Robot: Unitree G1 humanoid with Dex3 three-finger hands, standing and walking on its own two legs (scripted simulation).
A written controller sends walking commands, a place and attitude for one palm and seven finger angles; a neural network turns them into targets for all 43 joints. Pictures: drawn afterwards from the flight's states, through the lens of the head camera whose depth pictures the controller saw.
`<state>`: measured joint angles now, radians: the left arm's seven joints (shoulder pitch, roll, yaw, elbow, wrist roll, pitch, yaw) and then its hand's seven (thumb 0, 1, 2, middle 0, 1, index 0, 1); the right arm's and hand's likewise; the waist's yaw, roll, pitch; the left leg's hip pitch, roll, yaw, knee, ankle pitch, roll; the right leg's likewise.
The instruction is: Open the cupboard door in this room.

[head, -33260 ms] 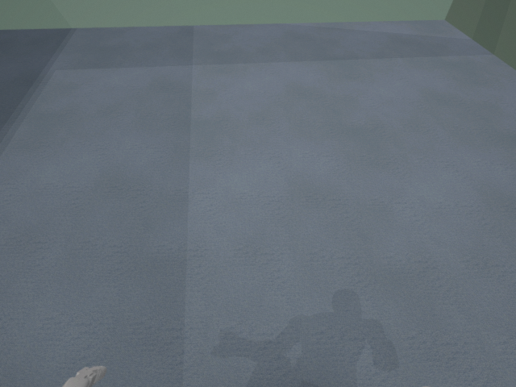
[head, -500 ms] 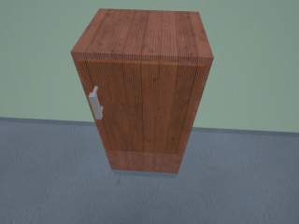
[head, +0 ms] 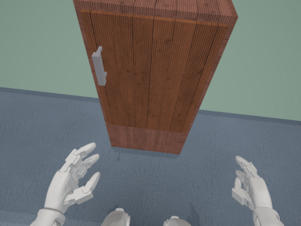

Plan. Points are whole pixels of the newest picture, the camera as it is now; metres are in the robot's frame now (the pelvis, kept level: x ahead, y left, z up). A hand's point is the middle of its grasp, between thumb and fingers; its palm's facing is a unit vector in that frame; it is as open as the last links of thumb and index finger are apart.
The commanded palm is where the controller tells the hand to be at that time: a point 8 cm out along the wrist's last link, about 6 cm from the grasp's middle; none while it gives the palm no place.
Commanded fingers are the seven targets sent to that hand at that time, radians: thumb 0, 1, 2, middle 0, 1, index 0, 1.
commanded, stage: raise the hand with hooked fingers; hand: left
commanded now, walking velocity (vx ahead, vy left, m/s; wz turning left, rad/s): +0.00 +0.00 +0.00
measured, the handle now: (101, 66) +0.61 +0.22 +0.05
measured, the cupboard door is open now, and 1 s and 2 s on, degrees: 0 0 0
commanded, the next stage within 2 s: move the hooked fingers beside the handle in 1.68 s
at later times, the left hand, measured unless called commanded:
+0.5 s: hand (54, 167) +0.24 +0.24 +0.05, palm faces +0.05 -1.00 -0.06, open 11.5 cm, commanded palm +0.21 +0.29 +0.04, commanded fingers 0.00 -0.20 0.43 -0.28 -1.00 -0.28 -1.00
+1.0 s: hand (37, 153) +0.27 +0.30 +0.05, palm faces -0.03 -1.00 -0.04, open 13.8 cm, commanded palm +0.25 +0.35 +0.06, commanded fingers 0.00 -0.50 0.30 -0.30 -1.20 -0.30 -1.20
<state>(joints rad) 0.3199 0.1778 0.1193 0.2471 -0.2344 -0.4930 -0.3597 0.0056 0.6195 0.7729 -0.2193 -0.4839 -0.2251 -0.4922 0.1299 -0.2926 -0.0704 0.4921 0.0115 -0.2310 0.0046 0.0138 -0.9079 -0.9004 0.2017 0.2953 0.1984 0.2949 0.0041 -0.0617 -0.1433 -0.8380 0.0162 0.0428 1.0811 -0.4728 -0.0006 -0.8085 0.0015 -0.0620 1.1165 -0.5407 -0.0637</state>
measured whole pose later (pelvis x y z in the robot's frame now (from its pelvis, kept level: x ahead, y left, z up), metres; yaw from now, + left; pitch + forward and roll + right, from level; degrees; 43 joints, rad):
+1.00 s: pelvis +0.00 +0.04 +0.01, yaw +0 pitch +14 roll -4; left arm 0.07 0.39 0.35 0.31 -0.34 -0.29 -0.48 -0.01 -0.47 0.31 -0.29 -1.18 -0.30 -1.18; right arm 0.23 -0.26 0.06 0.52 0.03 -0.21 -0.05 0.01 -0.90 -0.90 0.21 0.30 0.20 0.30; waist 0.00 0.03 -0.12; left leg -0.87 0.02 0.00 1.08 -0.46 0.05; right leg -0.77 0.01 -0.10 1.01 -0.48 -0.01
